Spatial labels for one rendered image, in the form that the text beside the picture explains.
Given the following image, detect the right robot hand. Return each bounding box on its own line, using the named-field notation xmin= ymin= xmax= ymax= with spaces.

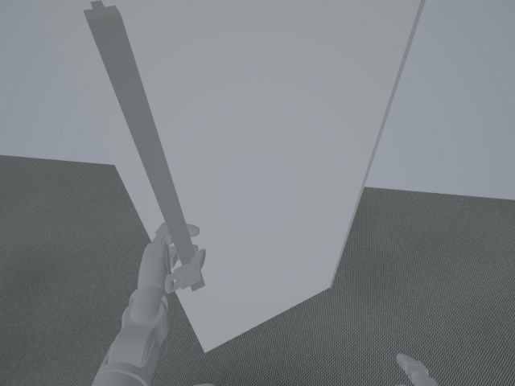
xmin=395 ymin=353 xmax=439 ymax=386

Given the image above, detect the fridge door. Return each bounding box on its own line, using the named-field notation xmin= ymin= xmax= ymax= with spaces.
xmin=36 ymin=0 xmax=421 ymax=353

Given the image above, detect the robot left forearm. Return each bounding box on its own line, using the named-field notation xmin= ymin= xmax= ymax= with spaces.
xmin=92 ymin=286 xmax=169 ymax=386

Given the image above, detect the handle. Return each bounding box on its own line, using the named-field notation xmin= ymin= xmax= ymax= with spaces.
xmin=84 ymin=0 xmax=205 ymax=292

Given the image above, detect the left robot hand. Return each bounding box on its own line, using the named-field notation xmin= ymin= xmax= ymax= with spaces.
xmin=138 ymin=222 xmax=205 ymax=294

